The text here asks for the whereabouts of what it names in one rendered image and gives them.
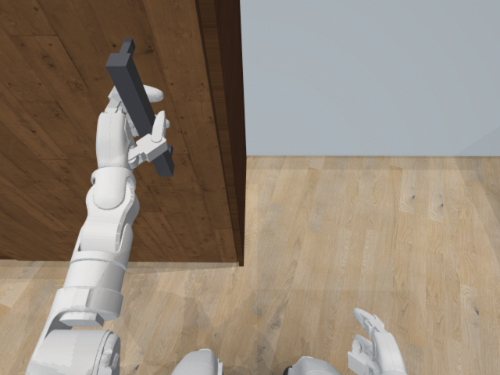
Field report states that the robot thigh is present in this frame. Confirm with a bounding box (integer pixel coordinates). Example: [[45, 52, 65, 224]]
[[287, 358, 341, 375], [171, 351, 223, 375]]

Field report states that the left robot thigh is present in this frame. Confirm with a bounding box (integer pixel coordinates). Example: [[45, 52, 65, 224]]
[[171, 351, 223, 375]]

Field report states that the right robot thigh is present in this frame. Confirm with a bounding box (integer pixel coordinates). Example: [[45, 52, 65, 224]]
[[287, 358, 341, 375]]

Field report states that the wardrobe door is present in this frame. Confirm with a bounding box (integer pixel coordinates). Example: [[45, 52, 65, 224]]
[[0, 0, 238, 263]]

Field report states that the robot left hand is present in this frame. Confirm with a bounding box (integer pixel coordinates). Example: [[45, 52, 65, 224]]
[[96, 85, 170, 173]]

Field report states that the left robot forearm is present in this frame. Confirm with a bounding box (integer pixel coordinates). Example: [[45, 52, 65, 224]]
[[25, 166, 140, 375]]

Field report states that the handle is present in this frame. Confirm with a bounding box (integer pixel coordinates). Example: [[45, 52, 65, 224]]
[[105, 38, 175, 177]]

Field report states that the robot right hand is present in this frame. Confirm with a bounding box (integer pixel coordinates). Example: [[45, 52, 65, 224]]
[[348, 308, 407, 375]]

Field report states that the robot left upper arm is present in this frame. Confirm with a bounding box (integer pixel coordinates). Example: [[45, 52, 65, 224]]
[[30, 330, 120, 375]]

